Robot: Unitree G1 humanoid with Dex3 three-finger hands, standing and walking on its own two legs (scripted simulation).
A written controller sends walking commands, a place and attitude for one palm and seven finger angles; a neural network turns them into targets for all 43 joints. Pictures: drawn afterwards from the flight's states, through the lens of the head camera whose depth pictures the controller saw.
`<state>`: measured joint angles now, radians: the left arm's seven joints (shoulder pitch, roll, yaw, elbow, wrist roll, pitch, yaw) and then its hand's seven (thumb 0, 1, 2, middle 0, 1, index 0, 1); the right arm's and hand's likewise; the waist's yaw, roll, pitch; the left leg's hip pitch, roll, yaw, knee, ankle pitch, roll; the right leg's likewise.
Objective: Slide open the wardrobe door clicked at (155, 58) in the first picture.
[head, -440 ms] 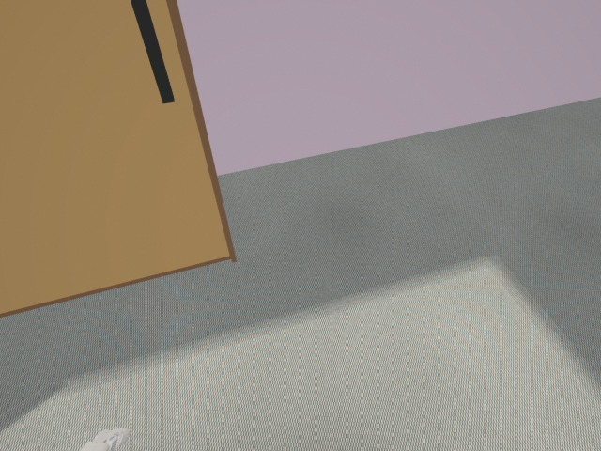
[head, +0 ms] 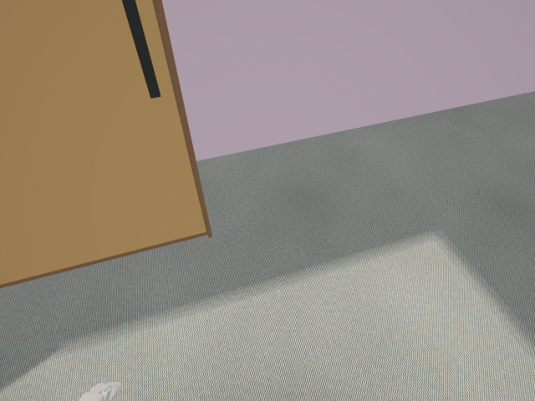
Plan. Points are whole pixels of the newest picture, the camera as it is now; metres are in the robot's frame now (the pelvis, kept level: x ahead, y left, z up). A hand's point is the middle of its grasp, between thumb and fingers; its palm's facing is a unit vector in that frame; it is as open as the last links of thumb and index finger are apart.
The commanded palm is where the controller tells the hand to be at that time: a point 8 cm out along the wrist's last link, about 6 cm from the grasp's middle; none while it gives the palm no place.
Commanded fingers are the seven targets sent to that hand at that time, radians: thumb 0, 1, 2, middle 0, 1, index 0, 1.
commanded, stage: stand and wait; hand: right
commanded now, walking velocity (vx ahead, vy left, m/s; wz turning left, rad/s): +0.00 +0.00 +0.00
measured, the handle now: (142, 48) +0.88 +0.37 +0.13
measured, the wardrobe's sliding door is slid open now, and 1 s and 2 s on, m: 0.00 0.00 0.00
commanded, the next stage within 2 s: look at it before walking up in 0.48 s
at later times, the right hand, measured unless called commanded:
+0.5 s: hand out of the picture +0.06 -0.24 -0.15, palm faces -0.03 +0.94 -0.33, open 7.4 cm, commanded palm none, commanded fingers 0.00 -0.90 -0.90 0.20 0.30 0.20 0.30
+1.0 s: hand out of the picture +0.06 -0.23 -0.16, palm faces -0.03 +0.95 -0.33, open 7.4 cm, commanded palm none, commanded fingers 0.00 -0.90 -0.90 0.20 0.30 0.20 0.30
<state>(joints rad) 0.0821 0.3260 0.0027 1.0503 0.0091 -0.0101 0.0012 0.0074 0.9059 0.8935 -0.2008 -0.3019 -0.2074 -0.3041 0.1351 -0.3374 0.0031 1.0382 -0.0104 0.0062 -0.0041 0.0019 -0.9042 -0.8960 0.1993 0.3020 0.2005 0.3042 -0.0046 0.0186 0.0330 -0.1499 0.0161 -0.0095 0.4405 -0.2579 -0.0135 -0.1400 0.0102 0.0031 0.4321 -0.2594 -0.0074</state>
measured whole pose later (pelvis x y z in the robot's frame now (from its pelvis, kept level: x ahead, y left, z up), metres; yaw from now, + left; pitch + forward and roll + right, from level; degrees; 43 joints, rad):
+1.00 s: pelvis -0.01 +0.01 +0.00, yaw +0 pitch -2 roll +0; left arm 0.11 0.33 0.00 1.12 0.01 -0.01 0.00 0.01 0.91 0.89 -0.20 -0.30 -0.21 -0.30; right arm 0.14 -0.34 0.00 1.09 -0.01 0.00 0.00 0.00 -0.91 -0.90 0.20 0.30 0.20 0.30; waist 0.00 0.01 0.04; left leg -0.14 0.00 -0.01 0.38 -0.20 0.00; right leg -0.13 -0.01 0.00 0.37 -0.21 0.01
